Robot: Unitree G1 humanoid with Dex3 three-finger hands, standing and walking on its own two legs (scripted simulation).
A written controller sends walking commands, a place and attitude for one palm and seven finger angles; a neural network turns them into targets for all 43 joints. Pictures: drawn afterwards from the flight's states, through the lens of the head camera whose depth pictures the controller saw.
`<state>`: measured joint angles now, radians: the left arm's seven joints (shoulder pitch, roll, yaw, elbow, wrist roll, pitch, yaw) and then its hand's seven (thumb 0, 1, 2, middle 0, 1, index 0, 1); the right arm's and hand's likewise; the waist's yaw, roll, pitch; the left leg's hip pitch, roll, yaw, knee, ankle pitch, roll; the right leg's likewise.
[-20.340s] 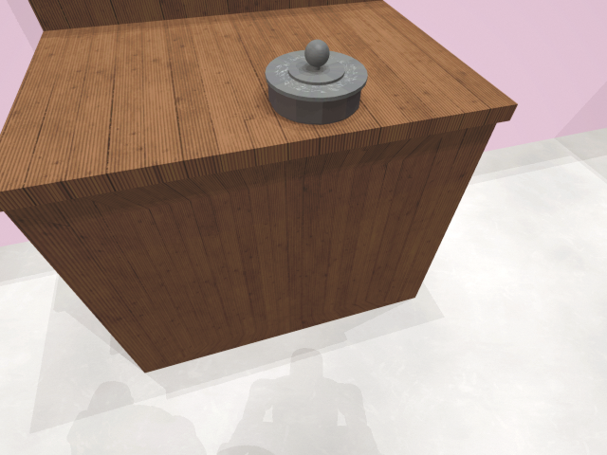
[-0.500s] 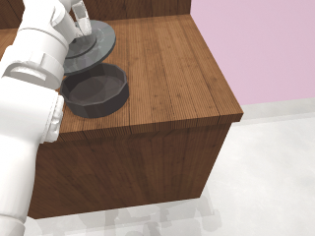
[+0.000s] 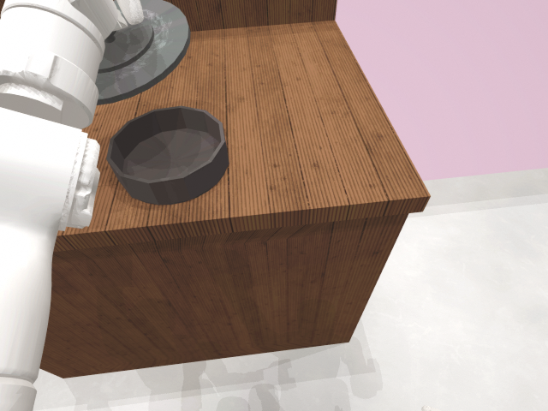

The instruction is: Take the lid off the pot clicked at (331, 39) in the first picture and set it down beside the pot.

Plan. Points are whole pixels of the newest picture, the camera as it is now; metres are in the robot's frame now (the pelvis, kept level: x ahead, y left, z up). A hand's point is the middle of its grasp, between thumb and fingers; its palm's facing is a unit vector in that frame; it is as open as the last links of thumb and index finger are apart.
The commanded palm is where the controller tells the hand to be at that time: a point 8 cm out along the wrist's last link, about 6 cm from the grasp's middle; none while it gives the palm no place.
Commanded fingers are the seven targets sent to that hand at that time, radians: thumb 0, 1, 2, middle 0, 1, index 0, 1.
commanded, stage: lift the lid straight up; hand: left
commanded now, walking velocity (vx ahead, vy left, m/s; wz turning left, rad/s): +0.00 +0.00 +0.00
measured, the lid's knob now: (96, 17) +0.52 +0.18 +0.31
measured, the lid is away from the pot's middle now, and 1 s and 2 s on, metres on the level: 0.03 0.11 0.22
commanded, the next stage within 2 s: move the lid sideways beside the pot in 0.18 s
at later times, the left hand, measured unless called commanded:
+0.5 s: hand (83, 12) +0.48 +0.18 +0.33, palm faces -0.12 -0.15 -0.98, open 3.8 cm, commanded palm +0.47 +0.18 +0.40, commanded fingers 0.00 0.69 0.98 -0.67 -1.04 -1.12 -1.19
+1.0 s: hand (29, 20) +0.48 +0.23 +0.33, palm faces -0.12 -0.13 -0.98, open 3.8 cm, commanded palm +0.47 +0.24 +0.40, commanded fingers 0.00 0.69 0.98 -0.67 -1.04 -1.12 -1.19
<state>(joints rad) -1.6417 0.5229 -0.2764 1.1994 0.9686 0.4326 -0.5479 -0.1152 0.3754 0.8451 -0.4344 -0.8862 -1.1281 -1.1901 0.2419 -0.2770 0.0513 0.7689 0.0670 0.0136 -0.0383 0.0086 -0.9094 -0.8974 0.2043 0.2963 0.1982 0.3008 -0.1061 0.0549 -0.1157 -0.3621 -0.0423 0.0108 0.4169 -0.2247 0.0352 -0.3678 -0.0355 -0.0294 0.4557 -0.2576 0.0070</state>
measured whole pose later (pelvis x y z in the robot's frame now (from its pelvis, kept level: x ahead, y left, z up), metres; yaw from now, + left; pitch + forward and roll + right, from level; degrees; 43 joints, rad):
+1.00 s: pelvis +0.00 +0.00 +0.00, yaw +0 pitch +10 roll +0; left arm -1.56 0.70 -0.24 1.13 1.02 0.33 -0.58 -0.12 0.37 0.85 -0.44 -0.89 -1.13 -1.19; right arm 0.24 -0.28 0.05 0.74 0.08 0.07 -0.05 0.01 -0.91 -0.90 0.20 0.30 0.20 0.30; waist -0.11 0.05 -0.11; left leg -0.38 -0.03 0.00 0.45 -0.24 0.03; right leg -0.37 -0.03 -0.04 0.45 -0.25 0.01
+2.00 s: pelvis +0.00 +0.00 +0.00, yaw +0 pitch +11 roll -1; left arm -1.53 0.92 -0.20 1.17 1.06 0.26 -0.60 -0.12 0.38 0.85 -0.44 -0.89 -1.13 -1.19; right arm 0.25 -0.30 0.06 0.74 0.10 0.11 -0.07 0.01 -0.91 -0.90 0.20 0.30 0.20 0.30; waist -0.11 0.04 -0.08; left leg -0.39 -0.02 -0.01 0.46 -0.25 0.04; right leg -0.36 -0.02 -0.05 0.41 -0.24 0.01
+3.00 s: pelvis +0.01 +0.01 +0.00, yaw +0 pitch +12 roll -1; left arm -1.49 0.96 -0.13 1.23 1.06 0.28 -0.59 -0.12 0.38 0.85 -0.43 -0.88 -1.13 -1.19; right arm 0.27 -0.30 0.06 0.72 0.10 0.11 -0.06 0.01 -0.91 -0.90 0.21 0.30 0.20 0.30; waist -0.13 0.05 -0.07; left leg -0.42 -0.02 0.00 0.50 -0.28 0.04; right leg -0.38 -0.01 -0.04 0.44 -0.26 0.01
